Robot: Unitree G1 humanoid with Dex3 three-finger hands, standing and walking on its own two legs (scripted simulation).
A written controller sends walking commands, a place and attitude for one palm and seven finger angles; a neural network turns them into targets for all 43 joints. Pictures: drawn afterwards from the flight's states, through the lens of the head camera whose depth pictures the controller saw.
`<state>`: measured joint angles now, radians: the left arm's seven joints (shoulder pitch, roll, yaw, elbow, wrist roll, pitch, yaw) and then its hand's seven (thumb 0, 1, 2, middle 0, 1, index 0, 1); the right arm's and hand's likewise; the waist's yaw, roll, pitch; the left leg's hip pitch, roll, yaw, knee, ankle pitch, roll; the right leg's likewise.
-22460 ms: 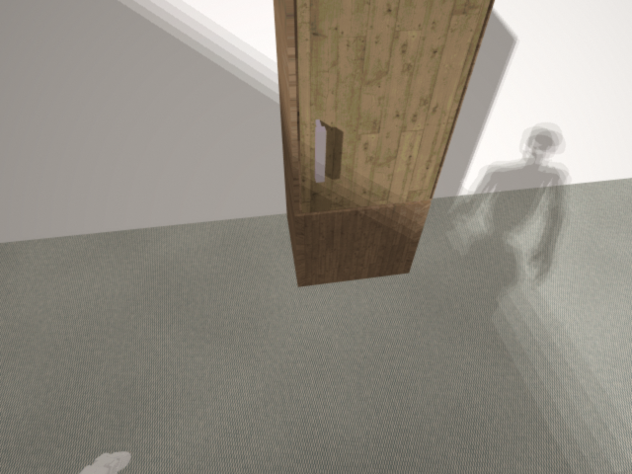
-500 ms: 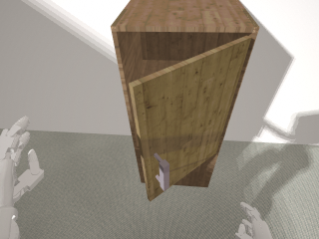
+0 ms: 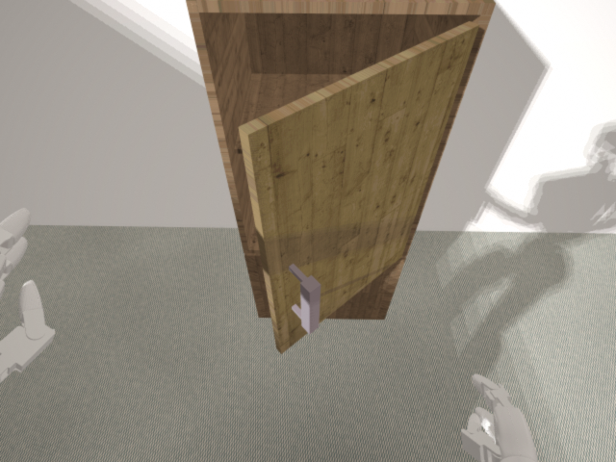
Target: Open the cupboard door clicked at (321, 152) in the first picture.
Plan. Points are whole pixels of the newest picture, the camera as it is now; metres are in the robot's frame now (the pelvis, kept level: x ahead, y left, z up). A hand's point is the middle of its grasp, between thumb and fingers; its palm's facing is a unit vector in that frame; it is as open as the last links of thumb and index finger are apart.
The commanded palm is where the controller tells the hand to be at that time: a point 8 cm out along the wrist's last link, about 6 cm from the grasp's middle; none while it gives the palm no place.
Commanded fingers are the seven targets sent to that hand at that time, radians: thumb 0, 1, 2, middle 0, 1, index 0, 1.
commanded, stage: step back with the hand held close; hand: left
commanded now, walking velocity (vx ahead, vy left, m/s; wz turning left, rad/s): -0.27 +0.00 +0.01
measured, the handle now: (302, 299) +0.39 +0.04 -0.11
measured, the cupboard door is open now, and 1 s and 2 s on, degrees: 41 41 41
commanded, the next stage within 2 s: stop stepping back and stand still in 0.84 s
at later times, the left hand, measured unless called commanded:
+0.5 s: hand out of the picture +0.09 +0.28 +0.17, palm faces +0.53 -0.68 -0.51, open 7.4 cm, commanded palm +0.03 +0.31 +0.17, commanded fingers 0.00 0.90 0.90 -0.20 -0.30 -0.20 -0.30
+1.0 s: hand out of the picture -0.03 +0.26 +0.17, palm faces +0.57 -0.66 -0.48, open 7.4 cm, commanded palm -0.12 +0.29 +0.17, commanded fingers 0.00 0.90 0.90 -0.20 -0.30 -0.20 -0.30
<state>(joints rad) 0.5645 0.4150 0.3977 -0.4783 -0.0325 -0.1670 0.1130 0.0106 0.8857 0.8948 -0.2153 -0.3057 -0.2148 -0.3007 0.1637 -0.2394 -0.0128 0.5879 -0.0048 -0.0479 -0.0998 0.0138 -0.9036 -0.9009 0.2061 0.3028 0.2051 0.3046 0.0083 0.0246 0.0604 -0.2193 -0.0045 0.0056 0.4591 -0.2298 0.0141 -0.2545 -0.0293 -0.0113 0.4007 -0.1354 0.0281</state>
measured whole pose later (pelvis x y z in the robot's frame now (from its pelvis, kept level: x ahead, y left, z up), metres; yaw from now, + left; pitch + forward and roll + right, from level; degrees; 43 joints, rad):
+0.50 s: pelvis -0.08 +0.00 -0.02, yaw +6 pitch -2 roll -1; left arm 0.53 0.42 0.48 -0.55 0.00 -0.26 0.14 0.01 0.88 0.90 -0.21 -0.31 -0.21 -0.30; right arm 0.21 -0.22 0.00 0.58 -0.01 -0.12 -0.09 0.01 -0.90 -0.90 0.21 0.30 0.21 0.30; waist 0.02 -0.01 0.09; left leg -0.42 -0.01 0.00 0.67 -0.29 0.04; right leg -0.40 0.00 0.04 0.56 -0.12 0.03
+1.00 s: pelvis -0.20 -0.03 -0.02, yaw +10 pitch -1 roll -2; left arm 0.44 0.43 0.48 -0.56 -0.01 -0.27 0.15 0.01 0.88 0.90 -0.22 -0.31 -0.22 -0.30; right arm 0.15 -0.19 -0.04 0.62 -0.01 -0.14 -0.07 0.01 -0.90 -0.90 0.21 0.30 0.21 0.30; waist 0.02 0.00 0.12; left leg -0.44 0.05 0.03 0.67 -0.20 0.02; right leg -0.63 0.09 0.10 1.11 -0.42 0.03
